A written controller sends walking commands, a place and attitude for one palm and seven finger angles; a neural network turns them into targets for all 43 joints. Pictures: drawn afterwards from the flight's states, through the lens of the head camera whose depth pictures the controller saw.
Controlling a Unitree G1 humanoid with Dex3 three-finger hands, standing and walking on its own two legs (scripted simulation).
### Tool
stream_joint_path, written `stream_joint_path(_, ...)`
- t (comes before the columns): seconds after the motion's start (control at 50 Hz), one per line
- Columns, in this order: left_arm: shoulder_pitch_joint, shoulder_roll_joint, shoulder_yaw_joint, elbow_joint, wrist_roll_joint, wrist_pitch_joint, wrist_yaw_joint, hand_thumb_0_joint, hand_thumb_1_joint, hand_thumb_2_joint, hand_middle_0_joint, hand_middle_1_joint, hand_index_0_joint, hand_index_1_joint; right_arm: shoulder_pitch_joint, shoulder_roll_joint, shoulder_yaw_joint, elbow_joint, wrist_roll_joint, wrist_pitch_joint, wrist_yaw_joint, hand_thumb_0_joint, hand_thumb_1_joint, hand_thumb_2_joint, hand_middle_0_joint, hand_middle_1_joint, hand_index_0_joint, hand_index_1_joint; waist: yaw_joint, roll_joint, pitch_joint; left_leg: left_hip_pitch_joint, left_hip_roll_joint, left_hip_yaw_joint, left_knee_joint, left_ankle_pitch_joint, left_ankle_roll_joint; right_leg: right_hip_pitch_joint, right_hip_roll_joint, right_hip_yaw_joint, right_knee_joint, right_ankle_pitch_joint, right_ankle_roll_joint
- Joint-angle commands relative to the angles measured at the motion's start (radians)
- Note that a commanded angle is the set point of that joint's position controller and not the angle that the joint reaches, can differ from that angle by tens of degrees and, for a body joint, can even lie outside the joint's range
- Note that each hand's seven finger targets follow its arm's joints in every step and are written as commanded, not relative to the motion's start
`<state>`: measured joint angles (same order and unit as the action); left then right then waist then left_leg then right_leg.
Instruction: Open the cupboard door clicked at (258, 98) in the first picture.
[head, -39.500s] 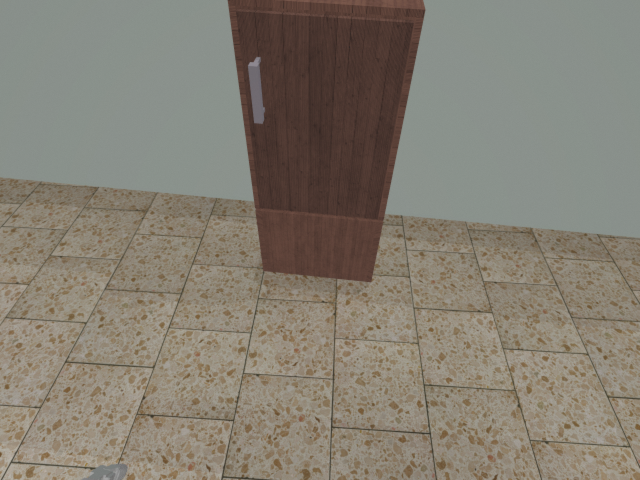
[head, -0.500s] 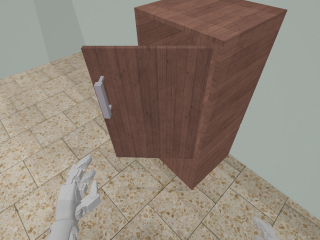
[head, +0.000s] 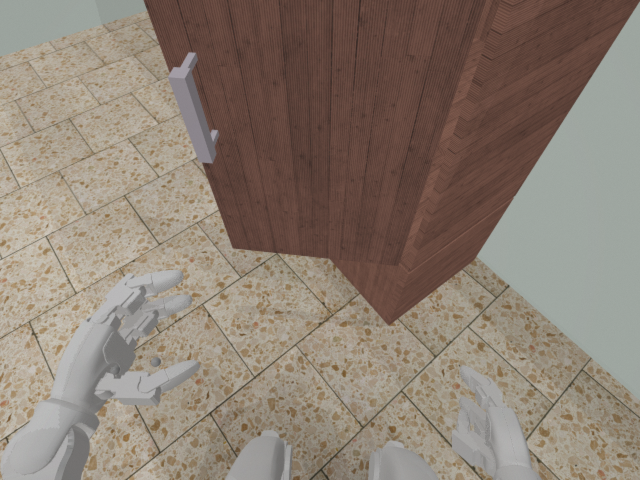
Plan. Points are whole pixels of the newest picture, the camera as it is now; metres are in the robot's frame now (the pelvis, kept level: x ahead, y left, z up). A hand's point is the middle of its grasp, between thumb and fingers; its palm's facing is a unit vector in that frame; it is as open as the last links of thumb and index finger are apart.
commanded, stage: raise the hand with hooked fingers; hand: left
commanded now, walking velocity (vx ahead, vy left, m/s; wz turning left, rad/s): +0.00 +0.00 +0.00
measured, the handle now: (199, 110) +0.58 +0.22 +0.10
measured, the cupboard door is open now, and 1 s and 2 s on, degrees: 46 46 46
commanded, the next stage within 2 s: move the hooked fingers beside the handle in 1.34 s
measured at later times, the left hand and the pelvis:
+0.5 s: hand (71, 304) +0.27 +0.28 +0.10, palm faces +0.00 -1.00 -0.07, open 13.5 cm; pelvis +0.01 +0.03 +0.03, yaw -1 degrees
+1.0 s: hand (43, 258) +0.31 +0.32 +0.12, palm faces -0.04 -1.00 -0.04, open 14.0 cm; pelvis +0.02 +0.05 +0.05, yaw -1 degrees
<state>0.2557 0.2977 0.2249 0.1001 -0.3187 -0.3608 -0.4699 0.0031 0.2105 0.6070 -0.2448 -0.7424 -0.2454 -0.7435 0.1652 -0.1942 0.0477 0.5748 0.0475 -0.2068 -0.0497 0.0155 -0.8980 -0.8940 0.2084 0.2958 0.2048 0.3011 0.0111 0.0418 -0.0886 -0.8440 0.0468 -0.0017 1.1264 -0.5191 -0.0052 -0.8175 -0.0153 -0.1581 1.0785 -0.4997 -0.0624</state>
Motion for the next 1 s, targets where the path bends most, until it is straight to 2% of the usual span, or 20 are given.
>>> stream_joint_path(0.0, 0.133, 0.21, 0.272, -0.241, -0.097, 0.048, 0.057, 0.0, -0.01, 0.51, -0.265, -0.885, -0.265, -0.885, -0.015, -0.153, -0.096, -0.212, 0.003, -0.049, -0.025, 0.0, -0.9, -0.9, 0.2, 0.3, 0.2, 0.3, 0.062, -0.077, -0.408, 0.138, -0.053, -0.021, -0.198, 0.384, 0.027, 0.483, -0.033, 0.216, -0.249, 0.461, 0.08)
stream_joint_path(0.02, 0.146, 0.185, 0.274, -0.257, -0.102, 0.033, 0.089, 0.0, -0.033, 0.5, -0.267, -0.9, -0.267, -0.9, -0.012, -0.141, -0.099, -0.202, 0.002, -0.05, -0.023, 0.0, -0.9, -0.9, 0.2, 0.3, 0.2, 0.3, 0.06, -0.068, -0.381, 0.154, -0.051, -0.019, -0.215, 0.394, 0.023, 0.468, -0.028, 0.198, -0.249, 0.492, 0.079)
stream_joint_path(0.06, 0.128, 0.138, 0.245, -0.267, -0.092, -0.015, 0.14, 0.0, -0.08, 0.48, -0.27, -0.93, -0.27, -0.93, -0.007, -0.136, -0.103, -0.179, -0.003, -0.058, -0.017, 0.0, -0.9, -0.9, 0.2, 0.3, 0.2, 0.3, 0.042, -0.064, -0.286, 0.158, -0.048, -0.019, -0.246, 0.375, 0.018, 0.395, -0.014, 0.166, -0.254, 0.443, 0.073)
stream_joint_path(0.08, 0.104, 0.143, 0.235, -0.25, -0.08, -0.036, 0.148, 0.0, -0.103, 0.47, -0.272, -0.945, -0.272, -0.945, -0.006, -0.145, -0.104, -0.171, -0.007, -0.06, -0.016, 0.0, -0.9, -0.9, 0.2, 0.3, 0.2, 0.3, 0.034, -0.07, -0.248, 0.159, -0.046, -0.023, -0.246, 0.38, 0.019, 0.368, -0.006, 0.158, -0.25, 0.428, 0.066)
stream_joint_path(0.14, 0.028, 0.108, 0.144, -0.14, -0.03, -0.076, 0.124, 0.0, -0.173, 0.44, -0.277, -0.99, -0.277, -0.99, 0.037, -0.177, -0.106, -0.142, -0.008, -0.063, -0.011, 0.0, -0.9, -0.9, 0.2, 0.3, 0.2, 0.3, -0.032, -0.052, -0.138, 0.147, -0.046, -0.017, -0.25, 0.299, 0.026, 0.226, 0.005, 0.137, -0.266, 0.264, 0.063)
stream_joint_path(0.18, -0.044, 0.114, 0.104, -0.098, -0.028, -0.079, 0.072, 0.0, -0.22, 0.42, -0.28, -1.02, -0.28, -1.02, 0.054, -0.203, -0.105, -0.143, -0.001, -0.072, -0.018, 0.0, -0.9, -0.9, 0.2, 0.3, 0.2, 0.3, -0.059, -0.061, -0.097, 0.15, -0.044, -0.022, -0.247, 0.255, 0.032, 0.181, 0.01, 0.147, -0.286, 0.187, 0.057)
stream_joint_path(0.24, -0.099, 0.199, 0.145, -0.146, -0.042, -0.079, 0.013, 0.0, -0.29, 0.39, -0.285, -1.065, -0.285, -1.065, 0.074, -0.225, -0.106, -0.154, 0.006, -0.091, -0.028, 0.0, -0.9, -0.9, 0.2, 0.3, 0.2, 0.3, -0.038, 0.017, -0.232, 0.232, -0.045, -0.022, -0.275, 0.271, 0.036, 0.251, 0.007, 0.148, -0.294, 0.191, 0.049)
stream_joint_path(0.3, -0.143, 0.277, 0.223, -0.221, -0.064, -0.083, 0.02, 0.0, -0.36, 0.36, -0.29, -1.11, -0.29, -1.11, 0.078, -0.222, -0.1, -0.154, 0.003, -0.102, -0.031, 0.0, -0.9, -0.9, 0.2, 0.3, 0.2, 0.3, -0.012, 0.053, -0.308, 0.306, -0.04, -0.032, -0.301, 0.344, 0.034, 0.3, 0.018, 0.125, -0.279, 0.264, 0.041)
stream_joint_path(0.34, -0.134, 0.273, 0.246, -0.232, -0.074, -0.089, 0.051, 0.0, -0.407, 0.34, -0.293, -1.14, -0.293, -1.14, 0.074, -0.214, -0.094, -0.154, 0.001, -0.105, -0.03, 0.0, -0.9, -0.9, 0.2, 0.3, 0.2, 0.3, 0.003, 0.083, -0.286, 0.338, -0.035, -0.042, -0.325, 0.382, 0.025, 0.294, 0.024, 0.098, -0.271, 0.285, 0.035)
stream_joint_path(0.38, -0.15, 0.29, 0.271, -0.187, -0.076, -0.076, 0.078, 0.0, -0.453, 0.32, -0.297, -1.17, -0.297, -1.17, 0.071, -0.217, -0.088, -0.148, 0.0, -0.098, -0.026, 0.0, -0.9, -0.9, 0.2, 0.3, 0.2, 0.3, 0.009, 0.092, -0.225, 0.336, -0.032, -0.052, -0.342, 0.387, 0.016, 0.282, 0.032, 0.082, -0.27, 0.28, 0.027)
stream_joint_path(0.42, -0.16, 0.25, 0.238, -0.119, -0.066, -0.044, 0.083, 0.0, -0.5, 0.3, -0.3, -1.2, -0.3, -1.2, 0.066, -0.217, -0.083, -0.152, 0.001, -0.085, -0.022, 0.0, -0.9, -0.9, 0.2, 0.3, 0.2, 0.3, -0.005, 0.095, -0.16, 0.327, -0.029, -0.052, -0.364, 0.348, 0.01, 0.253, 0.029, 0.071, -0.285, 0.25, 0.031)
stream_joint_path(0.48, -0.198, 0.233, 0.196, -0.012, -0.049, 0.033, 0.05, 0.0, -0.5, 0.3, -0.3, -1.2, -0.3, -1.2, 0.076, -0.232, -0.079, -0.164, 0.008, -0.068, -0.024, 0.0, -0.9, -0.9, 0.2, 0.3, 0.2, 0.3, -0.02, 0.057, -0.112, 0.316, -0.028, -0.056, -0.388, 0.306, 0.012, 0.244, 0.032, 0.068, -0.31, 0.23, 0.032)
stream_joint_path(0.56, -0.311, 0.279, 0.201, -0.014, -0.037, 0.091, 0.004, 0.0, -0.5, 0.3, -0.3, -1.2, -0.3, -1.2, 0.077, -0.24, -0.077, -0.179, 0.011, -0.064, -0.034, 0.0, -0.9, -0.9, 0.2, 0.3, 0.2, 0.3, -0.027, 0.034, -0.167, 0.355, -0.027, -0.059, -0.4, 0.326, 0.014, 0.274, 0.029, 0.071, -0.33, 0.256, 0.036)
stream_joint_path(0.64, -0.429, 0.347, 0.267, -0.055, -0.055, 0.049, -0.001, 0.0, -0.5, 0.3, -0.3, -1.2, -0.3, -1.2, 0.083, -0.236, -0.07, -0.167, 0.001, -0.07, -0.04, 0.0, -0.9, -0.9, 0.2, 0.3, 0.2, 0.3, -0.019, 0.039, -0.233, 0.426, -0.024, -0.071, -0.402, 0.403, 0.005, 0.298, 0.037, 0.074, -0.331, 0.296, 0.032)
stream_joint_path(0.68, -0.477, 0.382, 0.293, -0.038, -0.058, 0.025, 0.004, 0.0, -0.5, 0.3, -0.3, -1.2, -0.3, -1.2, 0.083, -0.236, -0.064, -0.146, -0.003, -0.071, -0.043, 0.0, -0.9, -0.9, 0.2, 0.3, 0.2, 0.3, -0.015, 0.076, -0.213, 0.437, -0.026, -0.072, -0.405, 0.414, -0.002, 0.297, 0.037, 0.076, -0.334, 0.294, 0.025)
stream_joint_path(0.74, -0.488, 0.376, 0.296, 0.051, -0.053, 0.029, -0.011, 0.0, -0.5, 0.3, -0.3, -1.2, -0.3, -1.2, 0.087, -0.236, -0.063, -0.133, -0.001, -0.066, -0.045, 0.0, -0.9, -0.9, 0.2, 0.3, 0.2, 0.3, -0.019, 0.08, -0.2, 0.444, -0.023, -0.074, -0.42, 0.404, -0.004, 0.285, 0.033, 0.073, -0.344, 0.279, 0.027)
stream_joint_path(0.82, -0.518, 0.404, 0.297, 0.15, -0.048, 0.083, -0.061, 0.0, -0.5, 0.3, -0.3, -1.2, -0.3, -1.2, 0.096, -0.247, -0.064, -0.128, 0.004, -0.057, -0.05, 0.0, -0.9, -0.9, 0.2, 0.3, 0.2, 0.3, -0.017, 0.084, -0.203, 0.446, -0.024, -0.069, -0.433, 0.424, 0.0, 0.307, 0.027, 0.078, -0.365, 0.299, 0.028)
stream_joint_path(0.88, -0.469, 0.353, 0.258, 0.189, -0.058, 0.114, -0.09, 0.0, -0.5, 0.3, -0.3, -1.2, -0.3, -1.2, 0.095, -0.247, -0.068, -0.143, 0.008, -0.058, -0.046, 0.0, -0.9, -0.9, 0.2, 0.3, 0.2, 0.3, -0.012, 0.034, -0.191, 0.435, -0.025, -0.069, -0.436, 0.441, 0.005, 0.325, 0.027, 0.075, -0.374, 0.316, 0.027)
stream_joint_path(0.94, -0.478, 0.382, 0.28, 0.12, -0.061, 0.093, -0.082, 0.0, -0.5, 0.3, -0.3, -1.2, -0.3, -1.2, 0.1, -0.25, -0.075, -0.153, 0.002, -0.061, -0.035, 0.0, -0.9, -0.9, 0.2, 0.3, 0.2, 0.3, -0.004, 0.056, -0.233, 0.467, -0.025, -0.071, -0.434, 0.486, 0.003, 0.327, 0.03, 0.075, -0.37, 0.336, 0.029)
stream_joint_path(0.98, -0.485, 0.42, 0.318, 0.086, -0.062, 0.063, -0.058, 0.0, -0.5, 0.3, -0.3, -1.2, -0.3, -1.2, 0.108, -0.252, -0.078, -0.146, -0.006, -0.063, -0.031, 0.0, -0.9, -0.9, 0.2, 0.3, 0.2, 0.3, 0.001, 0.039, -0.238, 0.47, -0.023, -0.069, -0.429, 0.513, -0.002, 0.338, 0.032, 0.077, -0.367, 0.354, 0.026)
